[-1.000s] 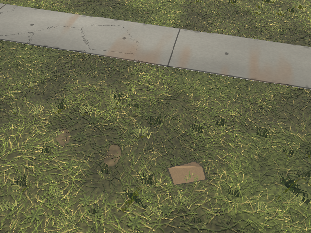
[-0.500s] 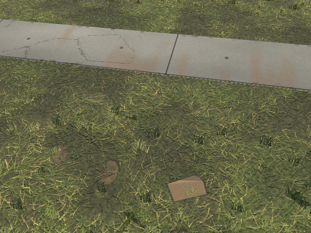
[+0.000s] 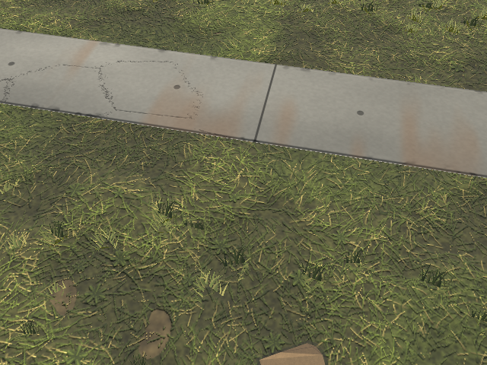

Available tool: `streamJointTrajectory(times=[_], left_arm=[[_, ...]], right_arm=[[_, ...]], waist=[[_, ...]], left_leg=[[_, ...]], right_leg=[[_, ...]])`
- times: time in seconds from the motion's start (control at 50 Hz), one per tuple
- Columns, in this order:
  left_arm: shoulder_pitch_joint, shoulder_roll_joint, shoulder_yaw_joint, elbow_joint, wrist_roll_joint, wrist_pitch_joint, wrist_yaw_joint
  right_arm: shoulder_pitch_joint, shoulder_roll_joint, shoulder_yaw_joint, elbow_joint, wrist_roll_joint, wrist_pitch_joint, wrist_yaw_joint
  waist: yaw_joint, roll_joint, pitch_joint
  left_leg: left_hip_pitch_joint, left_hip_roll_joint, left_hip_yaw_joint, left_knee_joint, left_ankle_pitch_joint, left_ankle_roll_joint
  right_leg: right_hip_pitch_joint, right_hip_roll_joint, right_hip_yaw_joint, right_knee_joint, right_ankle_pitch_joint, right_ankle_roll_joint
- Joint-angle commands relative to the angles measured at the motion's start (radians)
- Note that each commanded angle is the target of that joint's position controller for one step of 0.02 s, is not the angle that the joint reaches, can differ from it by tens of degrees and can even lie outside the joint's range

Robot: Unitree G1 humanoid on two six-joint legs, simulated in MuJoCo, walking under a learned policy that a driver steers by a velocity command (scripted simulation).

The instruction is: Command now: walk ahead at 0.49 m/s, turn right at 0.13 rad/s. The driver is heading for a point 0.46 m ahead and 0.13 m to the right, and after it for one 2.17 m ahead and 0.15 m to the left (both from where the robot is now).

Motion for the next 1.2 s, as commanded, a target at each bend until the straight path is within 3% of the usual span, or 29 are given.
streamJointTrajectory(times=[0.02, 0.06, 0.16, 0.26, 0.32, 0.36, 0.38, 0.4, 0.42, 0.44, 0.46, 0.48, 0.54, 0.6, 0.68, 0.78, 0.84, 0.88, 0.9, 0.92, 0.94, 0.96, 0.98, 1.0, 1.02, 1.04, 1.08, 1.12, 1.2], left_arm=[[0.099, 0.025, 0.009, -0.019, 0.008, 0.025, -0.013], [0.02, 0.036, 0.013, -0.049, 0.006, 0.039, -0.019], [-0.189, 0.029, 0.004, -0.127, -0.008, 0.034, -0.031], [-0.336, 0.017, -0.011, -0.187, -0.007, 0.03, -0.034], [-0.281, 0.042, 0.001, -0.183, 0.0, 0.029, -0.027], [-0.125, 0.078, 0.022, -0.139, 0.003, 0.027, -0.02], [-0.001, 0.108, 0.04, -0.101, 0.01, 0.021, -0.017], [0.13, 0.176, 0.069, -0.075, 0.025, 0.02, -0.008], [0.115, 0.283, 0.1, -0.099, 0.018, 0.035, 0.001], [0.126, 0.242, 0.09, -0.085, -0.007, 0.047, 0.003], [0.05, 0.194, 0.077, -0.089, -0.012, 0.045, 0.01], [0.001, 0.127, 0.06, -0.088, -0.008, 0.036, 0.008], [-0.023, 0.068, 0.033, -0.065, -0.01, -0.009, 0.013], [0.037, 0.118, 0.04, -0.034, -0.01, -0.035, 0.011], [0.072, 0.103, 0.028, -0.029, -0.012, -0.038, 0.008], [0.145, 0.101, 0.014, -0.002, -0.009, -0.039, 0.029], [0.145, 0.128, 0.014, 0.003, -0.005, -0.034, 0.047], [0.118, 0.16, 0.022, -0.006, -0.001, -0.022, 0.061], [0.101, 0.175, 0.027, -0.017, 0.002, -0.014, 0.061], [0.062, 0.186, 0.03, -0.037, -0.004, -0.01, 0.055], [0.059, 0.141, 0.022, -0.079, -0.006, -0.018, 0.044], [0.094, 0.095, 0.019, -0.137, -0.032, -0.023, 0.028], [0.013, 0.135, 0.021, -0.147, -0.011, -0.029, 0.025], [-0.023, 0.132, 0.02, -0.169, -0.022, -0.038, 0.023], [-0.012, 0.13, 0.023, -0.163, -0.019, -0.035, 0.026], [-0.012, 0.13, 0.025, -0.167, -0.002, -0.017, 0.029], [0.01, 0.104, 0.021, -0.181, 0.014, 0.027, 0.027], [-0.002, 0.095, 0.018, -0.202, 0.011, 0.047, 0.026], [-0.113, 0.115, 0.018, -0.262, 0.005, 0.064, 0.026]], right_arm=[[0.086, -0.044, 0.001, -0.001, 0.0, -0.039, -0.005], [0.123, -0.068, -0.002, 0.01, 0.0, -0.046, -0.008], [0.195, -0.054, 0.012, 0.019, 0.003, -0.046, -0.014], [0.288, -0.066, 0.017, 0.048, 0.0, -0.039, -0.035], [0.28, -0.097, 0.011, 0.048, -0.002, -0.028, -0.053], [0.25, -0.127, 0.001, 0.036, -0.008, -0.014, -0.061], [0.23, -0.139, -0.004, 0.023, -0.007, -0.008, -0.056], [0.192, -0.135, -0.004, -0.012, -0.001, -0.011, -0.046], [0.229, -0.039, 0.008, -0.087, 0.019, -0.023, -0.02], [0.152, -0.099, 0.0, -0.095, 0.008, -0.031, -0.014], [0.1, -0.092, 0.002, -0.115, 0.018, -0.044, -0.008], [0.107, -0.092, 0.0, -0.102, 0.024, -0.047, -0.008], [0.159, -0.035, 0.005, -0.067, -0.018, 0.015, 0.002], [0.097, -0.037, -0.002, -0.09, -0.012, 0.039, 0.016], [-0.05, -0.035, 0.0, -0.14, 0.001, 0.037, 0.023], [-0.202, -0.01, 0.02, -0.192, -0.001, 0.034, 0.027], [-0.175, -0.032, 0.013, -0.196, -0.006, 0.032, 0.024], [-0.046, -0.061, -0.003, -0.16, -0.01, 0.032, 0.017], [0.064, -0.087, -0.017, -0.125, -0.013, 0.029, 0.014], [0.195, -0.121, -0.036, -0.088, -0.025, 0.023, 0.01], [0.269, -0.213, -0.063, -0.082, -0.031, 0.023, -0.001], [0.197, -0.265, -0.077, -0.108, -0.018, 0.034, 0.001], [0.152, -0.238, -0.074, -0.113, 0.014, 0.038, 0.002], [0.093, -0.191, -0.06, -0.125, 0.014, 0.037, -0.001], [0.055, -0.14, -0.047, -0.129, 0.011, 0.037, 0.0], [0.038, -0.117, -0.039, -0.135, 0.02, 0.034, -0.003], [0.039, -0.128, -0.035, -0.137, 0.019, 0.024, -0.005], [0.059, -0.172, -0.045, -0.139, 0.012, 0.02, -0.006], [0.116, -0.179, -0.047, -0.154, 0.016, 0.043, -0.016]], waist=[[0.031, 0.036, 0.003], [0.025, 0.049, 0.027], [-0.019, 0.063, 0.051], [-0.065, 0.075, 0.056], [-0.023, 0.107, 0.004], [0.048, 0.135, -0.077], [0.107, 0.134, -0.136], [0.179, 0.066, -0.207], [0.102, -0.233, -0.301], [0.118, -0.029, -0.298], [0.081, 0.007, -0.164], [0.034, 0.083, -0.086], [-0.043, 0.068, -0.027], [-0.042, 0.017, 0.008], [-0.005, -0.031, 0.028], [0.044, -0.043, 0.046], [0.012, -0.064, 0.006], [-0.055, -0.093, -0.06], [-0.103, -0.097, -0.116], [-0.182, -0.07, -0.172], [-0.19, 0.08, -0.25], [-0.1, 0.256, -0.322], [-0.102, 0.047, -0.232], [-0.074, 0.018, -0.135], [-0.026, -0.057, -0.064], [-0.005, -0.06, -0.039], [0.024, -0.007, -0.059], [0.027, 0.023, -0.086], [-0.018, 0.081, -0.126]], left_leg=[[0.034, 0.311, -0.29, -0.298, 0.117, 0.102], [0.051, 0.293, -0.215, -0.324, 0.145, 0.076], [0.118, 0.246, -0.061, -0.319, 0.358, -0.001], [0.289, 0.282, 0.011, -0.266, 0.576, -0.018], [0.387, 0.314, 0.054, -0.107, 0.953, -0.03], [0.389, 0.333, 0.07, 0.129, 1.086, -0.029], [0.322, 0.331, 0.077, 0.321, 0.977, -0.028], [0.12, 0.303, 0.09, 0.614, 0.679, -0.041], [-0.355, 0.056, 0.062, 1.046, -0.304, -0.106], [-0.504, 0.073, -0.144, 1.106, -0.297, -0.085], [-0.536, 0.142, -0.166, 1.031, -0.2, -0.072], [-0.464, 0.172, -0.159, 0.929, -0.158, -0.066], [-0.274, 0.201, -0.166, 0.78, -0.127, -0.081], [-0.338, 0.191, -0.162, 0.699, -0.042, -0.082], [-0.399, 0.169, -0.126, 0.493, 0.133, -0.078], [-0.384, 0.131, -0.027, 0.244, 0.208, -0.05], [-0.306, 0.064, 0.027, 0.187, 0.093, -0.001], [-0.183, 0.011, 0.042, 0.183, -0.016, 0.043], [-0.07, -0.004, 0.025, 0.147, -0.041, 0.071], [0.119, 0.017, -0.039, 0.049, -0.017, 0.114], [0.322, 0.253, -0.327, 0.04, 0.095, 0.19], [0.549, 0.464, -0.845, -0.057, 0.345, 0.38], [0.463, 0.433, -0.699, -0.078, 0.428, 0.345], [0.333, 0.409, -0.582, -0.092, 0.548, 0.305], [0.209, 0.357, -0.486, -0.114, 0.638, 0.25], [0.128, 0.307, -0.41, -0.124, 0.684, 0.21], [0.059, 0.25, -0.344, -0.125, 0.78, 0.179], [0.059, 0.21, -0.31, -0.104, 0.886, 0.155], [0.123, 0.173, -0.322, -0.059, 0.893, 0.074]], right_leg=[[-0.105, -0.062, 0.043, -0.025, 0.037, 0.014], [-0.186, -0.071, 0.033, -0.078, 0.11, 0.022], [-0.258, -0.052, -0.03, -0.328, 0.303, 0.034], [-0.241, -0.009, -0.134, -0.549, 0.318, 0.007], [-0.142, 0.063, -0.183, -0.586, 0.183, -0.044], [0.016, 0.116, -0.19, -0.612, 0.09, -0.096], [0.174, 0.126, -0.16, -0.689, 0.101, -0.132], [0.396, 0.001, 0.02, -0.748, 0.045, -0.194], [0.726, -0.325, 0.6, -0.805, 0.146, -0.391], [0.723, -0.335, 0.663, -0.902, 0.11, -0.397], [0.593, -0.322, 0.509, -0.936, 0.115, -0.337], [0.445, -0.287, 0.409, -0.975, 0.217, -0.276], [0.226, -0.185, 0.184, -1.028, 0.39, -0.173], [0.23, -0.152, 0.064, -1.054, 0.518, -0.128], [0.29, -0.106, -0.054, -1.065, 0.61, -0.036], [0.427, -0.145, -0.122, -1.055, 0.736, -0.007], [0.531, -0.179, -0.164, -0.926, 1.066, 0.004], [0.552, -0.204, -0.183, -0.733, 1.261, 0.007], [0.522, -0.212, -0.183, -0.574, 1.224, 0.002], [0.399, -0.192, -0.202, -0.34, 1.033, 0.005], [0.171, -0.098, -0.222, 0.013, 0.434, 0.025], [-0.227, 0.121, -0.082, 0.324, -0.273, 0.068], [-0.311, 0.024, 0.049, 0.308, -0.168, 0.056], [-0.3, -0.005, 0.039, 0.246, -0.094, 0.064], [-0.25, -0.03, 0.031, 0.164, -0.069, 0.076], [-0.202, -0.044, 0.029, 0.098, -0.063, 0.091], [-0.134, -0.04, 0.015, 0.006, -0.055, 0.121], [-0.141, -0.028, -0.004, -0.072, -0.012, 0.14], [-0.204, -0.022, -0.01, -0.194, 0.087, 0.155]])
